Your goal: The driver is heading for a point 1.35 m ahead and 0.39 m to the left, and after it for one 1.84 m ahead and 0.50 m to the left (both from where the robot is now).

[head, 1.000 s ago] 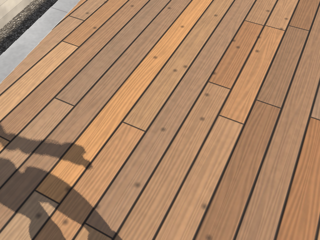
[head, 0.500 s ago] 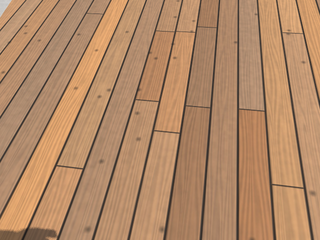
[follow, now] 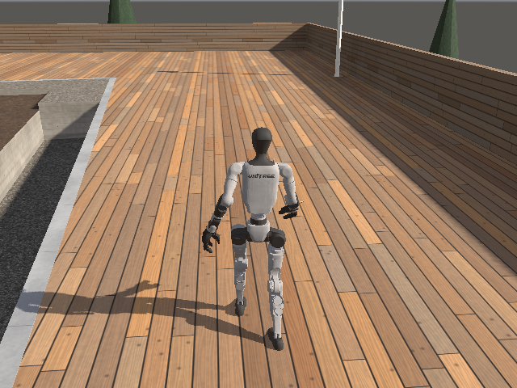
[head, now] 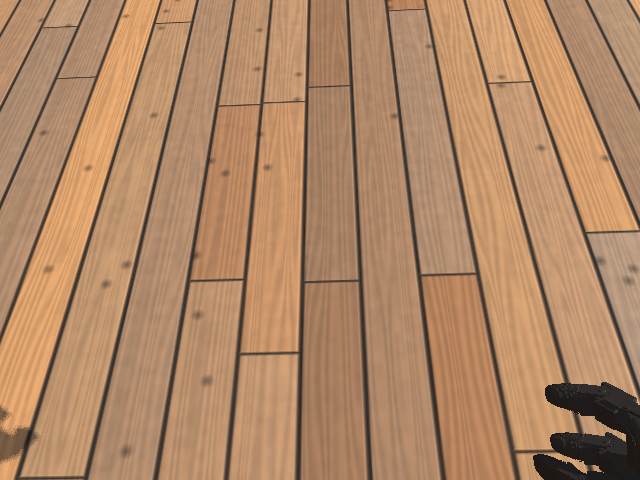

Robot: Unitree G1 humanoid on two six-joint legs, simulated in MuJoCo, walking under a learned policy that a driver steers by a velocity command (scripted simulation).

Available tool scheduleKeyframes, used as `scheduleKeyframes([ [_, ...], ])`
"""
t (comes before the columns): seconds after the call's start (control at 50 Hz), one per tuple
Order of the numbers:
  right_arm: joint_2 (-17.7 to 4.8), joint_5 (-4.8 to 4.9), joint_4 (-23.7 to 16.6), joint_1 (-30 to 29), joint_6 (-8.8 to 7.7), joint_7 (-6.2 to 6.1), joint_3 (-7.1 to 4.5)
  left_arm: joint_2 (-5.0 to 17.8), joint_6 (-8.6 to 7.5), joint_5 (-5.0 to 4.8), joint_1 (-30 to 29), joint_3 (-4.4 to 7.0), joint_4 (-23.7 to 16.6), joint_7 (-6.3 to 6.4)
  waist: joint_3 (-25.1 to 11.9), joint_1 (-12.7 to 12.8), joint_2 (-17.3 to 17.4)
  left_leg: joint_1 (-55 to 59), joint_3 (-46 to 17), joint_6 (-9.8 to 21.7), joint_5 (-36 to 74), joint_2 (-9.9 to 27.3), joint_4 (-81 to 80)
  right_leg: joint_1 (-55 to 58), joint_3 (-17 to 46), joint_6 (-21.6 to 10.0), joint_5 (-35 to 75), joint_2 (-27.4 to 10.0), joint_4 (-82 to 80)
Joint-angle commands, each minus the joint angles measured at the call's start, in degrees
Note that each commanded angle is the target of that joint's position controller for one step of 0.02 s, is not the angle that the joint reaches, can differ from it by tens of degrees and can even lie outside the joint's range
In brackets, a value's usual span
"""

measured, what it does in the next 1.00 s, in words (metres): walks ahead, turning left: left foot, then right foot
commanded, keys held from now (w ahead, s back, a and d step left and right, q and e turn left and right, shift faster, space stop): w+q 1.00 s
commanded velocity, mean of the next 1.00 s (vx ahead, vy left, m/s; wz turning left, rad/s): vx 0.50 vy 0.00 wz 0.36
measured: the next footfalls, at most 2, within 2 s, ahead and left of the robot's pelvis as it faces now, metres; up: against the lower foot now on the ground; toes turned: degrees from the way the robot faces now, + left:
left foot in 0.02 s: +0.20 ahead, +0.12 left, +0.00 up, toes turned -3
right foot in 0.48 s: +0.44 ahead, -0.12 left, +0.00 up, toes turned +12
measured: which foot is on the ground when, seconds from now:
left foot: up 0.00-0.00, down 0.02-0.48, up 0.50-0.96, down 0.98-1.00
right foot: down 0.00-0.04, up 0.06-0.46, down 0.48-0.98, up 1.00-1.00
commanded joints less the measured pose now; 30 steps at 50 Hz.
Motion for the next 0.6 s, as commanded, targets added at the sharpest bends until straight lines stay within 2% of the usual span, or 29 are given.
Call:
scheduleKeyframes([
  [0.02, -10.8, -0.6, -0.4, 13.9, -0.91, -0.91, -3.97, 7.2, -0.1, 1.02, -2.9, 1.34, -4.0, -0.22, -12.5, -11.0, -9.3, 27.0, -0.5, 5.8, -2.0, 3.2, 2.3, -7.6, 3.1, -2.1, 49.6, -9.9, 19.8],
  [0.04, -14.9, -1.73, 0.9, 22.1, -0.68, -1.17, -4.85, 2.2, -0.39, 1.58, 3.7, -0.07, -4.7, -0.35, -22.7, -9.9, 2.4, 49.1, -21.4, 13.8, -6.6, 16.0, 4.0, -25.0, 0.2, 1.2, 28.6, -2.8, 40.2],
  [0.06, -13.1, -0.56, 4.0, 25.6, -0.44, -0.23, -4.63, 1.4, -1.06, -0.15, 8.6, -0.88, -3.6, -0.68, -26.9, -8.6, 17.6, 56.5, -44.5, 19.9, -17.3, 23.5, -5.9, -37.9, -0.3, 3.6, -6.3, 3.1, 54.7],
  [0.08, -8.8, 0.98, 3.5, 22.0, -0.19, -0.23, -3.33, 6.4, -1.64, -0.94, 3.6, 0.03, -4.0, -0.99, -17.7, -9.4, 9.8, 50.4, -42.3, 17.8, -26.1, 21.7, -8.6, -44.0, 1.2, 3.2, -4.7, -0.9, 59.0],
  [0.1, -7.1, 0.99, 2.8, 18.1, 0.34, -0.48, -2.74, 7.8, -2.17, -0.81, -4.2, 0.11, -5.8, -1.26, -10.2, -9.6, 3.5, 41.6, -33.3, 15.8, -24.3, 19.0, -9.4, -44.6, -1.8, 2.9, -0.2, -3.8, 57.7],
  [0.12, -6.9, 0.36, 2.7, 15.4, 0.76, -0.55, -2.43, 7.2, -2.93, 0.19, -9.1, -0.01, -7.3, -1.34, -4.4, -8.2, -0.8, 32.5, -27.8, 15.0, -17.5, 16.5, -11.0, -44.2, -4.0, 2.7, 3.3, -5.8, 53.5],
  [0.14, -6.2, -0.12, 2.6, 14.2, 0.8, -0.64, -2.09, 7.0, -3.33, 1.33, -10.8, 0.28, -7.7, -1.35, -2.6, -6.9, -1.3, 27.8, -24.3, 14.5, -11.1, 14.4, -12.0, -42.1, -4.5, 2.7, 5.7, -7.8, 48.9],
  [0.16, -6.2, -0.49, 2.6, 14.1, 0.88, -0.79, -1.91, 6.0, -3.55, 1.53, -10.2, 0.13, -7.9, -1.53, -2.5, -5.6, 0.2, 25.2, -22.8, 14.6, -6.8, 13.1, -13.0, -39.8, -4.9, 3.0, 6.6, -8.4, 46.5],
  [0.2, -6.5, 0.25, 3.1, 15.0, 0.87, -1.15, -1.96, 3.9, -3.6, 1.83, -9.1, -0.53, -8.1, -1.71, -3.0, -4.4, 2.1, 23.0, -20.1, 15.7, -2.8, 11.9, -14.4, -38.3, -6.1, 4.3, 6.2, -8.9, 40.0],
  [0.24, -8.5, 0.9, 3.7, 15.8, 1.1, -1.83, -2.51, 2.3, -3.61, 2.29, -12.8, -1.41, -9.7, -1.71, -1.6, -5.0, 2.3, 19.2, -17.0, 16.0, -2.0, 11.3, -15.8, -37.1, -7.8, 5.8, 8.0, -8.7, 31.1],
  [0.28, -10.0, 1.19, 4.1, 16.8, 1.64, -2.42, -3.02, 1.3, -3.93, 2.14, -17.6, -2.08, -10.8, -2.03, -0.9, -6.5, 2.2, 15.6, -13.9, 14.3, -3.7, 9.3, -16.1, -33.1, -8.6, 6.6, 16.7, -7.4, 21.9],
  [0.32, -10.7, 1.35, 4.7, 19.1, 2.31, -2.74, -3.25, 1.9, -4.33, 1.62, -21.4, -2.02, -11.5, -2.42, -0.8, -8.1, 2.2, 14.3, -13.2, 12.8, -4.4, 8.5, -15.4, -29.2, -8.8, 7.3, 25.1, -5.4, 15.7],
  [0.38, -10.6, 1.8, 5.4, 22.3, 3.18, -2.99, -3.24, 3.6, -4.75, 0.91, -24.4, -1.31, -12.7, -2.69, -1.2, -8.6, 2.7, 16.4, -16.3, 10.9, -9.2, 9.4, -12.1, -25.8, -7.4, 7.2, 26.8, -4.3, 10.3],
  [0.42, -10.6, 1.68, 5.3, 22.4, 3.65, -3.15, -3.31, 5.1, -5.06, 0.59, -23.5, -0.5, -12.9, -2.62, -1.5, -7.1, 3.6, 17.5, -18.9, 9.4, -11.8, 10.0, -8.7, -22.0, -7.2, 6.0, 24.1, -4.4, 7.8],
  [0.44, -9.8, 1.54, 5.1, 22.1, 3.86, -3.19, -3.08, 5.8, -5.16, 0.59, -20.8, 0.05, -12.2, -2.47, -2.3, -5.3, 3.7, 16.8, -19.0, 8.3, -12.2, 9.0, -5.8, -17.7, -7.6, 4.8, 22.8, -4.6, 6.1],
  [0.46, -7.9, 1.18, 4.8, 21.9, 3.86, -3.13, -2.48, 7.1, -5.27, 0.9, -16.1, 0.87, -11.2, -2.08, -4.6, -2.8, 3.4, 14.7, -17.7, 6.6, -11.4, 6.5, 0.0, -10.5, -7.2, 3.2, 20.8, -6.1, 4.8],
  [0.48, -4.1, 0.29, 3.5, 21.5, 3.62, -2.91, -1.12, 10.5, -5.27, 1.75, -7.5, 1.91, -10.4, -1.52, -11.5, 1.0, -2.7, 8.7, -13.1, 4.3, -17.9, 2.8, 15.9, 1.7, 1.7, -0.5, 16.4, -15.7, 4.5],
  [0.5, -0.5, 1.38, 1.6, 28.2, 2.91, -3.0, 0.05, 15.2, -4.16, 2.35, -3.4, 2.98, -9.1, -1.6, -17.9, -1.6, -19.2, -7.6, -5.6, 1.5, -36.8, -3.3, 33.2, 15.1, 24.5, -8.9, 6.8, -28.3, -0.2],
  [0.52, -5.9, 2.69, 2.2, 28.1, 2.93, -3.25, -1.0, 11.4, -3.89, 1.62, -3.4, 2.48, -8.3, -2.09, -14.8, -1.1, -17.4, -15.6, -6.2, 0.7, -36.0, 0.7, 42.7, 12.7, 32.5, -10.4, -5.6, -29.1, -3.7],
  [0.54, -9.0, 2.49, 2.1, 23.4, 3.33, -3.32, -1.95, 7.4, -3.91, 1.3, -5.6, 1.43, -8.7, -2.08, -8.3, -0.3, -11.4, -17.1, -6.5, 0.6, -30.5, 2.8, 45.8, 7.2, 24.3, -8.2, -4.5, -26.3, -4.4],
  [0.56, -8.9, 1.81, 1.9, 20.9, 3.73, -3.36, -2.13, 5.6, -3.89, 1.56, -8.7, 0.74, -8.8, -2.16, -5.1, -1.3, -8.2, -15.4, -5.4, 0.2, -26.1, 4.4, 45.3, 1.6, 16.3, -6.7, 3.1, -23.4, -5.0],
  [0.58, -8.2, 1.29, 1.5, 19.5, 4.01, -3.2, -2.24, 4.0, -3.82, 1.83, -11.1, 0.25, -8.5, -2.25, -2.7, -2.5, -8.1, -14.1, -5.3, -0.2, -23.2, 5.7, 43.3, -2.6, 10.8, -6.1, 9.3, -21.1, -6.3],
  [0.6, -7.3, 1.33, 1.1, 19.0, 4.41, -2.84, -2.29, 3.3, -3.9, 2.17, -12.4, 0.07, -8.2, -2.18, -1.2, -3.6, -9.0, -12.1, -5.1, -0.3, -21.3, 7.0, 41.7, -6.1, 6.3, -5.5, 13.7, -19.6, -7.8],
])
Keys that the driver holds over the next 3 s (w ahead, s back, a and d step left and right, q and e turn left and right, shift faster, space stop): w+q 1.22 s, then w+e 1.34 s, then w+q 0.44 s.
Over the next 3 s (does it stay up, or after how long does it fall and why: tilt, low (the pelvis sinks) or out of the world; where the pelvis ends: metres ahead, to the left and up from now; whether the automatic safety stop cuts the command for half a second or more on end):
stays up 1.58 0.40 0.00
